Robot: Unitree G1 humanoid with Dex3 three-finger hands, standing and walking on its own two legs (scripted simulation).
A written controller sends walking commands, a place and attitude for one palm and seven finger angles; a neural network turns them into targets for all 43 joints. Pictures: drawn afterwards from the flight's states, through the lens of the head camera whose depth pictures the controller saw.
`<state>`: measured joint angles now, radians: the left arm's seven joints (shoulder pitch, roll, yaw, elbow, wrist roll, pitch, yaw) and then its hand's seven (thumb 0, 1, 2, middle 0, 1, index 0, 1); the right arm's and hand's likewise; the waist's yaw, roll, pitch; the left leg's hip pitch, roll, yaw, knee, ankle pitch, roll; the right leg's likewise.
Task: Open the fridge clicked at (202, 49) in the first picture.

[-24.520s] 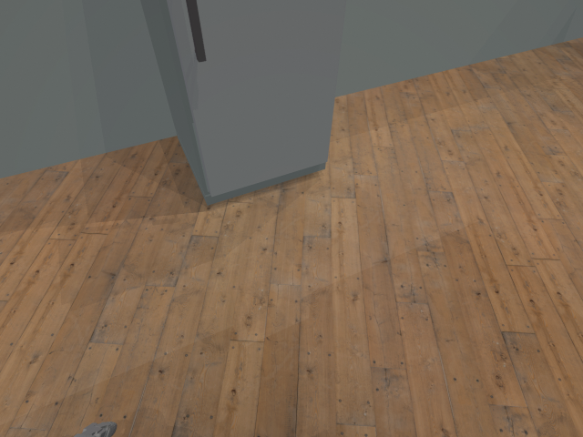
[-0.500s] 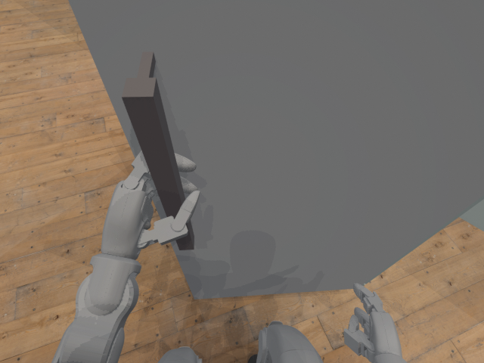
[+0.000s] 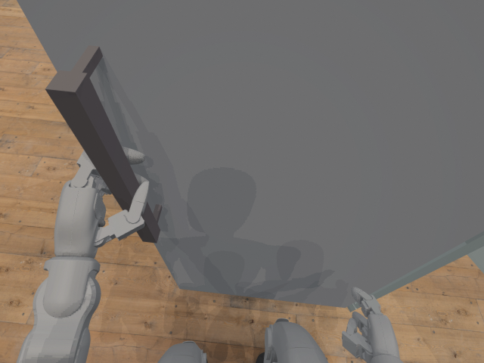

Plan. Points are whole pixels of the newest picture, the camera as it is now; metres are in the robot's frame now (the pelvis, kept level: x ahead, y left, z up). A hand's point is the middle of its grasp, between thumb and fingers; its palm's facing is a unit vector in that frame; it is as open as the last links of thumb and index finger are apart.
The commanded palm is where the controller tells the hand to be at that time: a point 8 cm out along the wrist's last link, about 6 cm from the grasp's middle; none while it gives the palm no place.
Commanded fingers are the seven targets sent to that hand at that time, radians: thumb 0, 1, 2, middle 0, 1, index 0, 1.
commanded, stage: walk backward, drawing the door open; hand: left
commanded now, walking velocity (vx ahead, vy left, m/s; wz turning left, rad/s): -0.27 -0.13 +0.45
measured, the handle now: (130, 172) +0.34 +0.17 +0.14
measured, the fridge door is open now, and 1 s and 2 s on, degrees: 60 71 71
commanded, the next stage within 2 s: stop walking and hold the door back in 0.20 s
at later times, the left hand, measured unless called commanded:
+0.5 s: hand (138, 323) +0.16 +0.12 +0.13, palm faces +0.57 -0.79 -0.24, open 6.2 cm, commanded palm +0.14 +0.17 +0.13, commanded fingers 0.00 0.90 0.90 -0.45 -1.40 -0.45 -1.40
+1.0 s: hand (135, 286) +0.19 +0.13 +0.14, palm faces +0.53 -0.81 -0.25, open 5.7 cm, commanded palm +0.15 +0.17 +0.13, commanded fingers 0.00 0.90 0.90 -0.45 -1.40 -0.45 -1.40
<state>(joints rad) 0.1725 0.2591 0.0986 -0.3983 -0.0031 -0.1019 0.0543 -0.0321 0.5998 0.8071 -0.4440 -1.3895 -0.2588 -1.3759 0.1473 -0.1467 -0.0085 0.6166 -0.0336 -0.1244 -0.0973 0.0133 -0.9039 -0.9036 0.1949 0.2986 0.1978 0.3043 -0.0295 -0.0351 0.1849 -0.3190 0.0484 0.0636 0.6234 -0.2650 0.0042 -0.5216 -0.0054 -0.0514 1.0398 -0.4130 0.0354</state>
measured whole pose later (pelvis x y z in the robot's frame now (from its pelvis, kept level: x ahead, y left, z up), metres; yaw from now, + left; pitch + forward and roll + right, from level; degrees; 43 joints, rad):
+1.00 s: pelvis -0.15 -0.21 +0.00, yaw +20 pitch -3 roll +1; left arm -0.74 0.36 0.18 0.91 -0.02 -0.16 0.06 -0.08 0.62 0.73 -0.45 -1.40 -0.45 -1.40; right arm 0.27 -0.23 0.03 0.80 0.04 -0.07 -0.11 0.01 -0.90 -0.90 0.20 0.30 0.20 0.31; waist -0.01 0.04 0.12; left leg -0.44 0.00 0.01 1.00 -0.44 0.00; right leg -0.30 -0.01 -0.07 0.60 -0.26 -0.04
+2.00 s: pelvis -0.14 -0.18 +0.01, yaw +17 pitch +1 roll +0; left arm -0.57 0.34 0.21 0.64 -0.01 -0.12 -0.03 -0.06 0.50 0.72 -0.45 -1.40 -0.40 -1.40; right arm 0.25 -0.21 0.00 0.70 0.02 -0.11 -0.05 0.01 -0.90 -0.90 0.20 0.30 0.20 0.30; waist -0.01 -0.04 0.02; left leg -0.30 0.05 0.11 0.50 -0.21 0.00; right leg -0.30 -0.03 -0.04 0.52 -0.24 0.00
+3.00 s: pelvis -0.12 -0.16 +0.00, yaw +19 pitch +6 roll -1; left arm -0.52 0.42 0.31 0.69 -0.06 -0.25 -0.10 -0.01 -0.55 0.20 -0.25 -1.15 -0.25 -1.15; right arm 0.27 -0.25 -0.01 0.74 0.03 -0.08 -0.06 0.01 -0.90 -0.90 0.20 0.30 0.20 0.30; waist -0.01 0.00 -0.02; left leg -0.44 0.05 0.07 0.65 -0.31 0.00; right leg -0.40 -0.03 -0.06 0.62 -0.31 0.01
